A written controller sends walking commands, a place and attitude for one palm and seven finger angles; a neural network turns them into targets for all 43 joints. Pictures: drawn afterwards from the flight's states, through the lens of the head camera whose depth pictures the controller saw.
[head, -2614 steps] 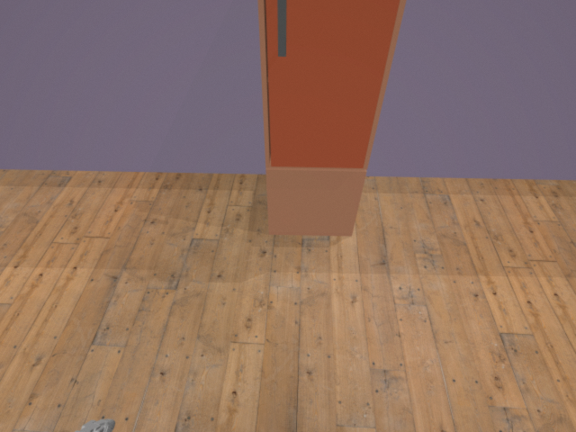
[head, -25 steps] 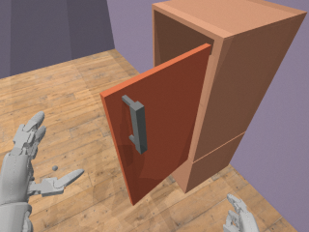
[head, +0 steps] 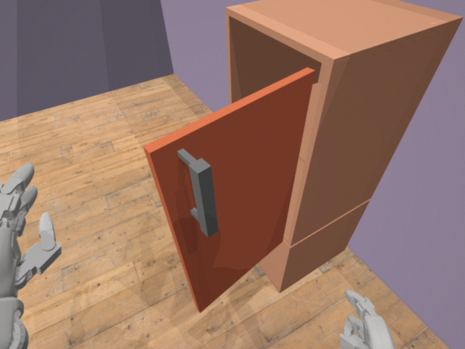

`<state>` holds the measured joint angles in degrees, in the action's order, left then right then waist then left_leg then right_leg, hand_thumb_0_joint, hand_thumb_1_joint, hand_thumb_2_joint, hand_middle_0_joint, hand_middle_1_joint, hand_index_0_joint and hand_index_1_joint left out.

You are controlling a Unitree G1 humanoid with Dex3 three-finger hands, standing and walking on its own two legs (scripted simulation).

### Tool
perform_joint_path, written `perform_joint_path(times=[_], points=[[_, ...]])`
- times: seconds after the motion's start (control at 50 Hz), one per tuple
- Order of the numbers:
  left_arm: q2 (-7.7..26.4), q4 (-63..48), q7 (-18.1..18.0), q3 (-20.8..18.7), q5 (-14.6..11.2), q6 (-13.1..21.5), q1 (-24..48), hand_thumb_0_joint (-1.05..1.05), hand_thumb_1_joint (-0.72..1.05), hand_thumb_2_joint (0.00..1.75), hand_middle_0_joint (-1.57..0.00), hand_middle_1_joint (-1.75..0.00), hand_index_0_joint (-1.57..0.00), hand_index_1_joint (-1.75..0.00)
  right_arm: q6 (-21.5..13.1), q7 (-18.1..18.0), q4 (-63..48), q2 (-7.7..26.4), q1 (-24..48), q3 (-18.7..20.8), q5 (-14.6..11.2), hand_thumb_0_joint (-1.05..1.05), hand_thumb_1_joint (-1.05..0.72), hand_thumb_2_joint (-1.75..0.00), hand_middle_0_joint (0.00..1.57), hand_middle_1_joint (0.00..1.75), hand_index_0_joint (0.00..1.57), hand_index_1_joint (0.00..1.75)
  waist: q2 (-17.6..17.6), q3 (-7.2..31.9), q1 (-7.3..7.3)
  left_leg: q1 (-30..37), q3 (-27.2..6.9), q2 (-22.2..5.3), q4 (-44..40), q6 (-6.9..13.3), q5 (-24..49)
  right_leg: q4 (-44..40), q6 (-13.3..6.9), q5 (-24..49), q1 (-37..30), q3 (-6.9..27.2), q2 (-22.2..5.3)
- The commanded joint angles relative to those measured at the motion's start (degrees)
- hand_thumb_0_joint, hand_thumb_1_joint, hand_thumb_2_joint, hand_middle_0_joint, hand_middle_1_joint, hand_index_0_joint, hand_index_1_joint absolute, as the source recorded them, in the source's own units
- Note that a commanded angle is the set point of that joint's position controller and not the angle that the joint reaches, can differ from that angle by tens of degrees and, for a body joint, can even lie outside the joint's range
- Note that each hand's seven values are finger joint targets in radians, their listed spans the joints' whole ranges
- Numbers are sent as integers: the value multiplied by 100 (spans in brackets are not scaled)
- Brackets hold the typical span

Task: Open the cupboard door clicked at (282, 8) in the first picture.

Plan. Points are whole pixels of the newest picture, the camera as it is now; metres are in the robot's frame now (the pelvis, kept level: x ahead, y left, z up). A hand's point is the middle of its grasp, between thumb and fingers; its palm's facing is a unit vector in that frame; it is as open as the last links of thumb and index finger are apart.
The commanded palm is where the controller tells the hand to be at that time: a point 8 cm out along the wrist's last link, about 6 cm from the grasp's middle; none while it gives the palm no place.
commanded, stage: draw the hand back to the body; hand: left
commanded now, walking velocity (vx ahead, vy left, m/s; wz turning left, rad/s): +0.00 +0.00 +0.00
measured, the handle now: (197, 194) +0.30 +0.10 +0.15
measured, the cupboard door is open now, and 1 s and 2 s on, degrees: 100 100 100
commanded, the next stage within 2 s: step back with the hand held close in 0.20 s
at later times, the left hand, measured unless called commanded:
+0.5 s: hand (55, 247) +0.19 +0.27 +0.15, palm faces +0.43 -0.78 -0.45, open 7.4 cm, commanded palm +0.13 +0.30 +0.17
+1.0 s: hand (15, 309) +0.11 +0.27 +0.15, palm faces +0.46 -0.76 -0.46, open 7.4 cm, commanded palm +0.04 +0.31 +0.17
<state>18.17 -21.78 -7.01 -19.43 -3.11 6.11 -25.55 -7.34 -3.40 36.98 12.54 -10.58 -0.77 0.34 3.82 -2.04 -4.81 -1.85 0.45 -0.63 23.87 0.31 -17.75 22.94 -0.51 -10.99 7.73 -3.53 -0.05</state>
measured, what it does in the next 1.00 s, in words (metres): shifts its weight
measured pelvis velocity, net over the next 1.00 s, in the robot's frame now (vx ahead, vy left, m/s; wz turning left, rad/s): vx -0.10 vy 0.01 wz -0.02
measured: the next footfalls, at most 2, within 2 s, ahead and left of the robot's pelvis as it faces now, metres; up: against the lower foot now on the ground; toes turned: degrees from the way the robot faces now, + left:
right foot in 1.30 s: -0.18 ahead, -0.11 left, +0.00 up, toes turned -3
left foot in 1.54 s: -0.16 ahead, +0.10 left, +0.00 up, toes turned +0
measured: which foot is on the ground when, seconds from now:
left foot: down 0.00-1.00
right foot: down 0.00-1.00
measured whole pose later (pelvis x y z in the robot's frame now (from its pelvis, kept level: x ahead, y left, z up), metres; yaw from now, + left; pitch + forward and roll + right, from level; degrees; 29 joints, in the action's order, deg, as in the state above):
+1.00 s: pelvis -0.10 +0.01 -0.03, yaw -1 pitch -1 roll +1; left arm 20.7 -28.6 -9.2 -25.2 0.2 12.9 -28.1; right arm -3.4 -4.0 32.5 12.5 -12.2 -0.1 -0.3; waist -0.7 -3.4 -0.4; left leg -22.8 2.5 1.4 41.8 2.0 -21.9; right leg 35.8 0.1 -7.6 27.1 -1.3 -2.4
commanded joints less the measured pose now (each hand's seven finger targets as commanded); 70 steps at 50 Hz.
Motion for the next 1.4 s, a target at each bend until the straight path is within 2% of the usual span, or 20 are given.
perform_joint_path(times=[0.0, 0.3, 0.32, 0.34, 0.38, 0.44, 0.58, 0.72, 0.82, 0.94, 1.0, 1.04, 1.06, 1.1, 1.18, 1.22, 1.26, 1.3, 1.32, 1.38], points=[[1091, -1218, -107, -607, 15, 382, 532, 0, 90, 90, -20, -30, -20, -30, -289, -42, -931, 564, 686, 230, -19, 0, -90, -90, 20, 30, 20, 30, 62, 505, 52, -670, -1, -63, -385, -11, 1717, -230, -86, 938, -715, 238, -83], [1214, -1390, -142, -665, 38, 457, 946, 0, 90, 90, -20, -30, -20, -30, -355, -40, -901, 551, 758, 214, -21, 0, -90, -90, 20, 30, 20, 30, 227, 522, 63, -632, -30, -46, -457, -2, 1383, -326, -92, 630, -698, 251, -73], [1778, -1398, -147, -1326, 6, 661, 1248, 0, 90, 90, -20, -30, -20, -30, -227, -58, -1109, 656, 601, 175, -89, 0, -90, -90, 20, 30, 20, 30, -155, -137, 353, -1045, -46, -167, -378, 119, 769, -672, -57, 703, 58, 863, -317], [1329, -885, -74, -1009, 37, 662, 603, 0, 90, 90, -20, -30, -20, -30, -115, -61, -1005, 586, 544, 197, -64, 0, -90, -90, 20, 30, 20, 30, -597, -1, 371, -971, -130, -140, -230, 146, 678, -756, -48, 571, 113, 869, -431], [1160, -986, -15, -811, 96, 702, 280, 0, 90, 90, -20, -30, -20, -30, 24, -33, -1105, 673, 556, 246, -43, 0, -90, -90, 20, 30, 20, 30, -566, 283, 406, -891, -82, -153, -100, 148, 867, -683, -59, 825, 146, 908, -520], [1220, -1284, -69, -871, 125, 785, -37, 0, 90, 90, -20, -30, -20, -30, 108, -52, -1201, 706, 533, 293, -43, 0, -90, -90, 20, 30, 20, 30, -2, 793, 393, -967, -92, -265, -152, 97, 1391, -165, -46, 1676, -183, 761, -520], [1506, -1759, -191, -1297, 133, 811, -600, 0, 90, 90, -20, -30, -20, -30, 285, -79, -1439, 673, 482, 423, -80, 0, -90, -90, 20, 30, 20, 30, -283, 1295, 395, -1421, -183, -402, 82, 7, 2175, 667, -26, 2783, -411, 718, -555], [1450, -1928, -274, -1382, 219, 904, -683, 0, 90, 90, -20, -30, -20, -30, 244, -123, -1547, 734, 439, 444, -83, 0, -90, -90, 20, 30, 20, 30, 202, 914, 382, -2763, -513, -709, -382, 277, 694, 1421, 105, 1664, -529, 625, -326], [1378, -1743, -298, -1320, 337, 970, -184, 0, 90, 90, -20, -30, -20, -30, 130, -172, -1555, 760, 302, 450, -92, 0, -90, -90, 20, 30, 20, 30, -166, 410, 460, -3916, -521, -671, -248, 488, -1469, 1584, 77, 864, -495, 941, -428], [1565, -1887, -385, -1340, 288, 1047, 61, 0, 90, 90, -20, -30, -20, -30, 98, -104, -1268, 615, 160, 341, -42, 0, -90, -90, 20, 30, 20, 30, -1182, 630, 561, -1933, -227, -15, 1632, 206, -1183, -370, -361, -1641, 1867, 1785, -1294], [1619, -2084, -437, -1454, 248, 1102, -160, 0, 90, 90, -20, -30, -20, -30, 102, -151, -1310, 708, 267, 343, -20, 0, -90, -90, 20, 30, 20, 30, -261, 648, 538, -1956, -580, -280, 743, 305, -1452, 171, -187, -1700, 1883, 1249, -951], [1477, -2333, -471, -1528, 338, 1177, -175, 0, 90, 90, -20, -30, -20, -30, 13, -218, -1443, 844, 298, 374, 34, 0, -90, -90, 20, 30, 20, 30, 1332, 527, 514, -3825, -1830, -1339, -1148, 747, -2695, 2455, 177, -1051, 422, 463, 0], [1502, -2328, -524, -1627, 412, 1163, -118, 0, 90, 90, -20, -30, -20, -30, -75, -250, -1434, 717, 248, 411, 116, 0, -90, -90, 20, 30, 20, 30, 1421, 476, 498, -4322, -2240, -1809, -1642, 978, -2324, 3720, 230, -897, 15, 332, 299], [1543, -1997, -481, -1570, 358, 1128, -132, 0, 90, 90, -20, -30, -20, -30, -196, -183, -1306, 657, 206, 516, 37, 0, -90, -90, 20, 30, 20, 30, 584, 495, 507, -3571, -1832, -1794, -1146, 1048, -1151, 4310, 185, -1430, 702, 616, 304], [1140, -1849, -384, -1042, 195, 1104, -296, 0, 90, 90, -20, -30, -20, -30, -377, 12, -923, 606, 160, 435, 20, 0, -90, -90, 20, 30, 20, 30, 881, 692, 527, -1443, -1328, -1430, -671, 764, 1097, 1968, 147, -1758, 1309, 258, 129], [1097, -1829, -326, -880, 146, 1049, -193, 0, 90, 90, -20, -30, -20, -30, -407, 51, -828, 662, 243, 379, 27, 0, -90, -90, 20, 30, 20, 30, 951, 778, 483, -1255, -1146, -1312, -484, 584, 1795, 696, 104, -1083, 773, 190, 132], [1349, -1975, -235, -1012, 130, 1087, -90, 0, 90, 90, -20, -30, -20, -30, -350, 63, -859, 695, 367, 385, 28, 0, -90, -90, 20, 30, 20, 30, 320, 926, 427, -1030, -676, -903, 24, 251, 1896, -489, 13, 446, 489, 368, -79], [1764, -1899, -238, -1289, 95, 1139, -127, 0, 90, 90, -20, -30, -20, -30, -173, 22, -950, 476, 451, 336, -38, 0, -90, -90, 20, 30, 20, 30, -1065, 1182, 463, -1325, 222, -253, 1349, -155, 647, -269, -349, 3427, 479, 1298, -1310], [1718, -1901, -243, -1271, 91, 1050, -141, 0, 90, 90, -20, -30, -20, -30, -147, -16, -1045, 502, 554, 418, -167, 0, -90, -90, 20, 30, 20, 30, -1652, 1342, 387, -2064, 95, 91, 2206, -145, -338, 39, -392, 4774, 75, 1486, -1578], [1759, -1854, -236, -1589, 145, 870, -812, 0, 90, 90, -20, -30, -20, -30, -5, -80, -1238, 237, 704, 219, -114, 0, -90, -90, 20, 30, 20, 30, -1268, 1300, 348, -2823, 9, -5, 2596, -202, -733, 447, -620, 5561, -436, 1166, -1670]])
